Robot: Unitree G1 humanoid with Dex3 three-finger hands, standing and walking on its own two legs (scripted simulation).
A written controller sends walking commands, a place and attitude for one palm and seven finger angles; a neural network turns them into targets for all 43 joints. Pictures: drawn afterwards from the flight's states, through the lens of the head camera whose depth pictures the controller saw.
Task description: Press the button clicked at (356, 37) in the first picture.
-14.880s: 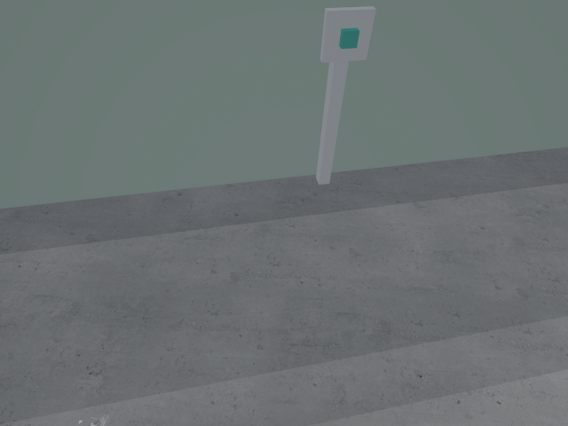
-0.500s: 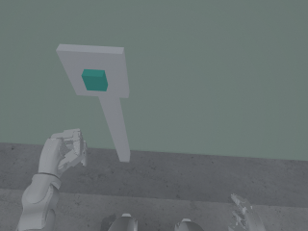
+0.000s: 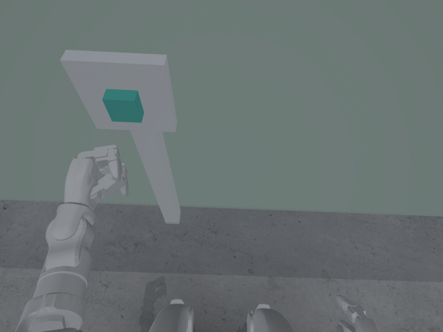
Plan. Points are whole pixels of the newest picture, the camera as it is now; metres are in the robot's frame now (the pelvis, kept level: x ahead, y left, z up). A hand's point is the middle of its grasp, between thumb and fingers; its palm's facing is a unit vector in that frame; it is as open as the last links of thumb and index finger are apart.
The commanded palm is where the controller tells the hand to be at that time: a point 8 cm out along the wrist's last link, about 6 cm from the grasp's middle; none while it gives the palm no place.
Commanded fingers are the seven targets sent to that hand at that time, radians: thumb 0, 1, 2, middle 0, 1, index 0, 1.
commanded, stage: aim a knuckle at the button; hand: left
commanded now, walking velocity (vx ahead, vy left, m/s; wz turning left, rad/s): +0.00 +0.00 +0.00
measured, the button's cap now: (124, 105) +0.52 +0.21 +0.07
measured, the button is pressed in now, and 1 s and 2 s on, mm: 0 0 9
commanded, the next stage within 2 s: press the button with the knuckle in 0.96 s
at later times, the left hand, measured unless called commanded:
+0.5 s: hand (135, 155) +0.43 +0.18 +0.03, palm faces -0.01 -1.00 -0.03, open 3.1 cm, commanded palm +0.40 +0.23 +0.04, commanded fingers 0.00 0.90 0.90 -1.30 -1.50 -1.30 -1.50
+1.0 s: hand (129, 160) +0.41 +0.19 +0.04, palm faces +0.01 -1.00 -0.02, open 3.1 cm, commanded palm +0.39 +0.23 +0.04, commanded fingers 0.00 0.90 0.90 -1.30 -1.50 -1.30 -1.50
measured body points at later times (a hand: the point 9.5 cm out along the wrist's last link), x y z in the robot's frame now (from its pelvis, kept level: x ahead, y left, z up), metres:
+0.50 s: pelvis +0.00 +0.01 -0.01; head +0.11 +0.02 +0.43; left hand +0.42 +0.23 +0.04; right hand +0.05 -0.25 -0.12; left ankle +0.02 +0.11 -0.66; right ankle +0.01 -0.11 -0.66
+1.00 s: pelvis +0.00 +0.01 -0.01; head +0.10 +0.02 +0.43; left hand +0.41 +0.24 +0.04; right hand +0.10 -0.25 -0.12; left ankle +0.02 +0.11 -0.66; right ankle +0.01 -0.11 -0.66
